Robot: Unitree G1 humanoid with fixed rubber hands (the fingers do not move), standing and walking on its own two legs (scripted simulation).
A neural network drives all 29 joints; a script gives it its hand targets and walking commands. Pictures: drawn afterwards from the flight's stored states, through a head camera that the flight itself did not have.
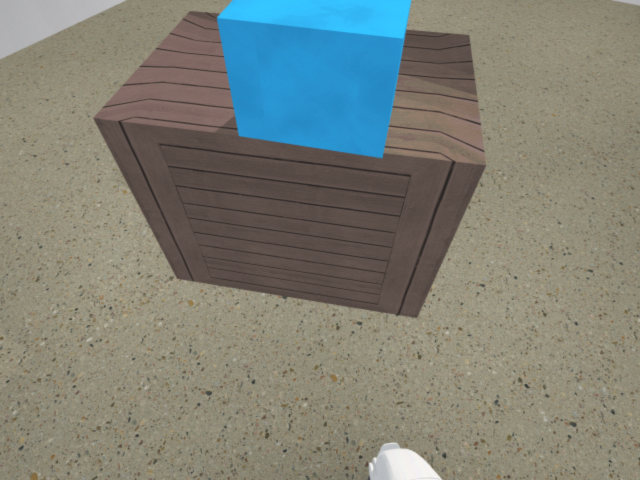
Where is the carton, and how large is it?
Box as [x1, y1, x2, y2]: [217, 0, 410, 157]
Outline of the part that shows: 232,0 217,17 217,21 239,135 382,157 410,0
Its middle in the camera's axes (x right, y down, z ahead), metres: +0.00 -0.34 +0.79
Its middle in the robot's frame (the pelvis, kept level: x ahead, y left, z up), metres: +0.85 +0.00 +0.05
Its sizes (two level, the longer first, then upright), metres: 0.316 0.186 0.245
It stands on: a pedestal, 0.69 m high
